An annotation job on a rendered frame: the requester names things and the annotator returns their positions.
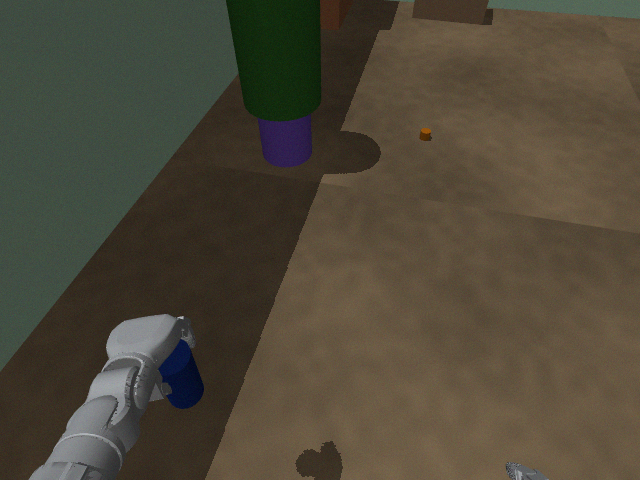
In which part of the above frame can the right robot hand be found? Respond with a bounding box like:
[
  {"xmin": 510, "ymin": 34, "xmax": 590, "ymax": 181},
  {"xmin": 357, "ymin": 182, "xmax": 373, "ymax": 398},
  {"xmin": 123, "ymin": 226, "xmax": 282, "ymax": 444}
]
[{"xmin": 506, "ymin": 462, "xmax": 549, "ymax": 480}]

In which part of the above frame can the left robot hand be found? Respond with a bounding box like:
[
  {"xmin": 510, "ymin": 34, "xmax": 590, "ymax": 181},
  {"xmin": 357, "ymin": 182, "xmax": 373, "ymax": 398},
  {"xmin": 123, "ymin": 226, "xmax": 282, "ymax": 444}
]
[{"xmin": 106, "ymin": 314, "xmax": 196, "ymax": 402}]

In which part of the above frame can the left robot arm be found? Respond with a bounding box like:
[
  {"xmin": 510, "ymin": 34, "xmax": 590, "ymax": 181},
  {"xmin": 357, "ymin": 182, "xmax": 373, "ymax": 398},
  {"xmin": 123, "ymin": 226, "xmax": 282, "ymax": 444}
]
[{"xmin": 29, "ymin": 352, "xmax": 158, "ymax": 480}]

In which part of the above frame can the potted plant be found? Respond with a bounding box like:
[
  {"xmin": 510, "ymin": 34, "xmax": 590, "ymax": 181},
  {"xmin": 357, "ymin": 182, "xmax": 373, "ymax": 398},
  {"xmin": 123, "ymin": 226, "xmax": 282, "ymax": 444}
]
[{"xmin": 226, "ymin": 0, "xmax": 321, "ymax": 167}]

